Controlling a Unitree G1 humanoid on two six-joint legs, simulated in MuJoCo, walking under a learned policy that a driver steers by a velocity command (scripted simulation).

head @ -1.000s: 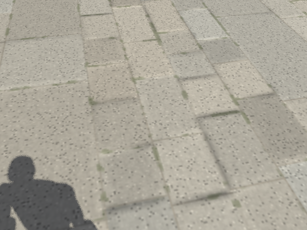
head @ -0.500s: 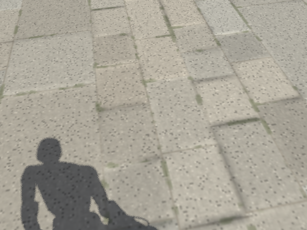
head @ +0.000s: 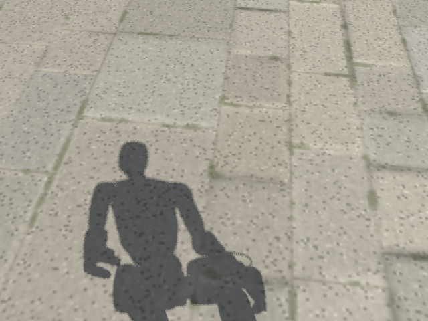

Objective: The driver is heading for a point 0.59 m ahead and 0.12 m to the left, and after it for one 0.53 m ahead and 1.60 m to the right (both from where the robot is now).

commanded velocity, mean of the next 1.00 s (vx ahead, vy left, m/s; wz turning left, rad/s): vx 0.44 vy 0.00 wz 0.45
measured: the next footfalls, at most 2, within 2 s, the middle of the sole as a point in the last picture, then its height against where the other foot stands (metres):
right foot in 0.36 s outside the picture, level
left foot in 0.86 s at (155, 292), level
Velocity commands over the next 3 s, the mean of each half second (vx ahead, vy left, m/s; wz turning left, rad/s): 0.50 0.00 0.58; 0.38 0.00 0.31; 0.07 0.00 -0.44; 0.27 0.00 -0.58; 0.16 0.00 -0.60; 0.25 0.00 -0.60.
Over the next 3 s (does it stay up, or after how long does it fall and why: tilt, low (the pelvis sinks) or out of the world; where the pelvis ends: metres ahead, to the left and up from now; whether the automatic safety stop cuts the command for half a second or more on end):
stays up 0.86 0.01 0.01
